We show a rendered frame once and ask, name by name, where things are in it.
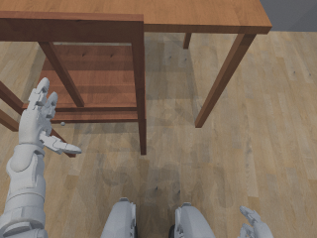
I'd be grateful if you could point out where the left robot upper arm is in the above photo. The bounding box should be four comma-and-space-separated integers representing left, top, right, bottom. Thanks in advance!
4, 228, 49, 238

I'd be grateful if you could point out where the chair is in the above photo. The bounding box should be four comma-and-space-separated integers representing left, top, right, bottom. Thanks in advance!
0, 10, 147, 158

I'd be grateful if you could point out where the left robot forearm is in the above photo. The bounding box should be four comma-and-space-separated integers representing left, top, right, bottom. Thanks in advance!
0, 143, 47, 238

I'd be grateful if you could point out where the robot left hand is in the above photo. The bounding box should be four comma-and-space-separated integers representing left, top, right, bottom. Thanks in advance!
18, 77, 82, 155

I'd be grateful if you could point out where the table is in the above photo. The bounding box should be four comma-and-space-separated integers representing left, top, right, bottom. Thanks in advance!
0, 0, 272, 132

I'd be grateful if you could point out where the robot right hand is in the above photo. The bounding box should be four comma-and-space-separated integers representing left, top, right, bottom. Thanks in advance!
237, 205, 273, 238

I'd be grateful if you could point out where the robot right shin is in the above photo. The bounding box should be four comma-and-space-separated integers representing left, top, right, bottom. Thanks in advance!
174, 202, 191, 238

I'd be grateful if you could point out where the right robot thigh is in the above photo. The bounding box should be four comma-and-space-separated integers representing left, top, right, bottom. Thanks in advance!
174, 205, 216, 238

